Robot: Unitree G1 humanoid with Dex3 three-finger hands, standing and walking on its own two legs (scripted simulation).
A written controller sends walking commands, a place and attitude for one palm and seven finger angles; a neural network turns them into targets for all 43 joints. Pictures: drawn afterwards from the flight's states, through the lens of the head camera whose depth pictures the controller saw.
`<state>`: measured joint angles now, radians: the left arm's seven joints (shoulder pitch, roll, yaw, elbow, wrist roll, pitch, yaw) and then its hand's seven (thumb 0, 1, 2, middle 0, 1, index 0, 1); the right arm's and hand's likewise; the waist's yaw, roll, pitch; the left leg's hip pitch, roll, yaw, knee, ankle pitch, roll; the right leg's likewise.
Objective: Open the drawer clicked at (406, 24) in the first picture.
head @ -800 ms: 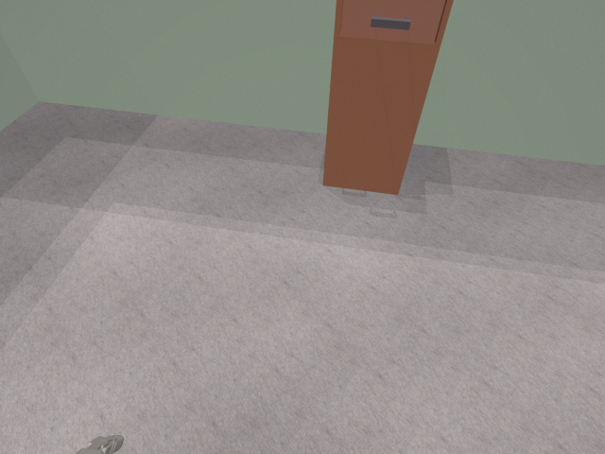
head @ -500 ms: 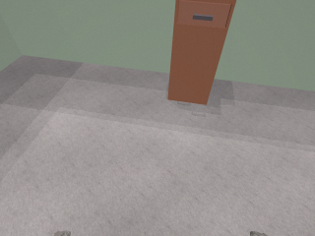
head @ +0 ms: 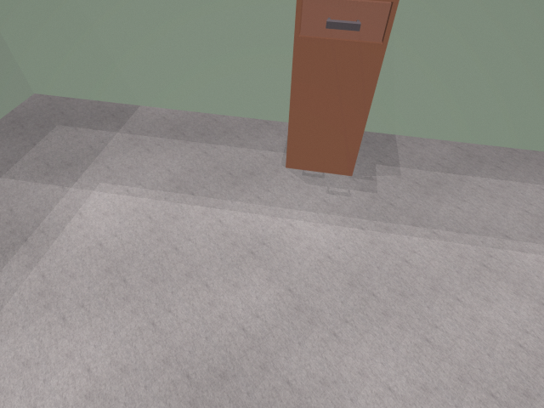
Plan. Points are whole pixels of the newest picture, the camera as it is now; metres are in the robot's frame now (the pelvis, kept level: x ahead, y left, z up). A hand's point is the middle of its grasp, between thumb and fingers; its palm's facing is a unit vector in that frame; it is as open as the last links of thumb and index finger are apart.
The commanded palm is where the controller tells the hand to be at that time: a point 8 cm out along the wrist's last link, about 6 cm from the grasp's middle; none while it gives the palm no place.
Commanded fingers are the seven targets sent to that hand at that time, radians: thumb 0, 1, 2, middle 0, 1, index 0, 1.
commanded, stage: stand and wait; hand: left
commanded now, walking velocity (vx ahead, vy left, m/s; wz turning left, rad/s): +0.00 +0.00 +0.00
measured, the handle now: (343, 23) +1.43 -0.20 +0.02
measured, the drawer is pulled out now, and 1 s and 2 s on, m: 0.00 0.00 0.00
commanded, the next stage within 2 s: look at it before walking up in 0.08 s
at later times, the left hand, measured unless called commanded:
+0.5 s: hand out of the picture +0.07 +0.25 -0.16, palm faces -0.04 -0.94 -0.33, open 7.4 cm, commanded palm none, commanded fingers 0.00 0.90 0.90 -0.20 -0.30 -0.20 -0.30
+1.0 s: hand out of the picture +0.06 +0.21 -0.18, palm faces -0.09 -0.96 -0.25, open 7.4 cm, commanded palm none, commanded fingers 0.00 0.90 0.90 -0.20 -0.30 -0.20 -0.30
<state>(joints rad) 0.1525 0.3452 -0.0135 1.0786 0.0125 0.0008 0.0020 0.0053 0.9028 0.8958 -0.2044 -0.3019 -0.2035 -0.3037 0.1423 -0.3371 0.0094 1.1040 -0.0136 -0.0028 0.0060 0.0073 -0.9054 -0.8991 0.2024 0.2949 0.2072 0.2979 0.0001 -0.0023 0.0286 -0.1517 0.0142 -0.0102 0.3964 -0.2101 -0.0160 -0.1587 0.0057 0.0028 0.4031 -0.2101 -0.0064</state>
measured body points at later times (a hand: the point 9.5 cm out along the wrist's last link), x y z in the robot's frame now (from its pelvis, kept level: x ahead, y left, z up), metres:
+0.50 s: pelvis +0.00 +0.00 +0.00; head +0.00 +0.01 +0.45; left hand +0.07 +0.30 -0.13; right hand +0.07 -0.29 -0.13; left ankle +0.00 +0.13 -0.74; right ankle +0.01 -0.11 -0.74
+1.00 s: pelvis +0.03 -0.01 -0.01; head +0.03 -0.01 +0.44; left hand +0.06 +0.26 -0.16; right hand +0.06 -0.27 -0.16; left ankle +0.00 +0.13 -0.74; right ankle +0.01 -0.11 -0.73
